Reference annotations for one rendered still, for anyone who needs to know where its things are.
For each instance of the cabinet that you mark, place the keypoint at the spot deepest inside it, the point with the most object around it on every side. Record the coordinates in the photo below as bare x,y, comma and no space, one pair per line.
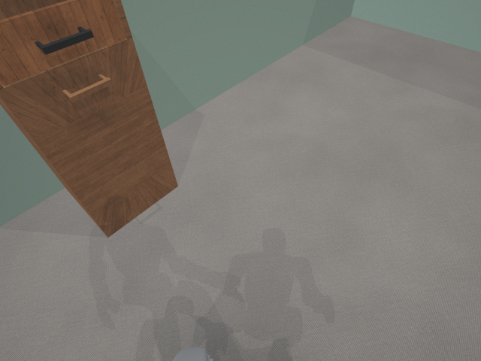
107,148

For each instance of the handle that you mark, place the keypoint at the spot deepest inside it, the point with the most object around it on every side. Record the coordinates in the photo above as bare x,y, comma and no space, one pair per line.
90,89
66,42

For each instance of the drawer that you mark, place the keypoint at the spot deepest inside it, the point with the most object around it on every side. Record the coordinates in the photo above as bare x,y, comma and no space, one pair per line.
20,57

